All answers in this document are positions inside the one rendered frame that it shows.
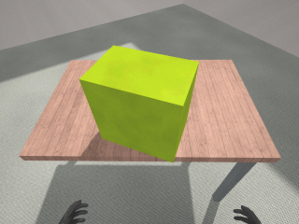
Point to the table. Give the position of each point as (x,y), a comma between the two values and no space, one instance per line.
(223,125)

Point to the carton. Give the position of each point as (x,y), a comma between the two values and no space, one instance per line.
(141,99)

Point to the right robot hand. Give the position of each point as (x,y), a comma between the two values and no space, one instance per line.
(250,217)

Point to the left robot hand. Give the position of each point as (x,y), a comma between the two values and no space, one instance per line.
(72,212)

